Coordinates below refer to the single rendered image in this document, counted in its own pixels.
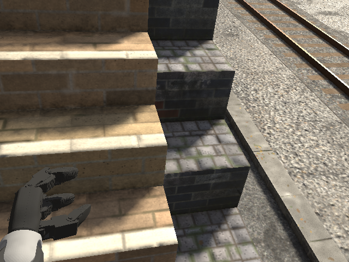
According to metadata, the robot left forearm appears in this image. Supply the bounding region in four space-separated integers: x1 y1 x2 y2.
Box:
0 230 44 262

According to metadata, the robot left hand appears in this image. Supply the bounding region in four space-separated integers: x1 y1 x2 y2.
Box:
8 167 91 241

